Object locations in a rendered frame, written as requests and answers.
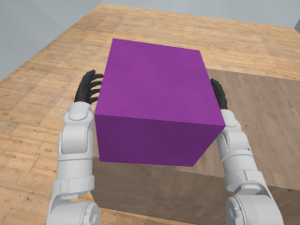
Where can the robot left upper arm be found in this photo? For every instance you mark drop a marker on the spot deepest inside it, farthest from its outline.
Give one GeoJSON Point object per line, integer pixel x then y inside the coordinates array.
{"type": "Point", "coordinates": [75, 213]}

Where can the carton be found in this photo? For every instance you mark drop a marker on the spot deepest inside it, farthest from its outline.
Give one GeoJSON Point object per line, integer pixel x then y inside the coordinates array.
{"type": "Point", "coordinates": [156, 105]}

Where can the robot left hand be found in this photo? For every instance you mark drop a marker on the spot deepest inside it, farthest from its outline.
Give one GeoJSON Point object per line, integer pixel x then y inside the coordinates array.
{"type": "Point", "coordinates": [84, 91]}

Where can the pedestal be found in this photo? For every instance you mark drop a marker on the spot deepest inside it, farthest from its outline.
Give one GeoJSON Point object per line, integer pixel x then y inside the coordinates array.
{"type": "Point", "coordinates": [268, 111]}

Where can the left robot forearm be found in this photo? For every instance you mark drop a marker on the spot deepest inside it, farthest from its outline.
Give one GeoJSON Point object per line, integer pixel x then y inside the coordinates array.
{"type": "Point", "coordinates": [75, 151]}

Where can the robot right hand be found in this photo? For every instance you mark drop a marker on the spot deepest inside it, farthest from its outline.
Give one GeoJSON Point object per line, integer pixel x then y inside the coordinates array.
{"type": "Point", "coordinates": [220, 95]}

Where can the right robot forearm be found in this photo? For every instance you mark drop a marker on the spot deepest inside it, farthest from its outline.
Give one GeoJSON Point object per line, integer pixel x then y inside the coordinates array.
{"type": "Point", "coordinates": [241, 174]}

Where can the robot right upper arm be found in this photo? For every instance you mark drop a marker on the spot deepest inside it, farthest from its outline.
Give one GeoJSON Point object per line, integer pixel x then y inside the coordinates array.
{"type": "Point", "coordinates": [252, 210]}

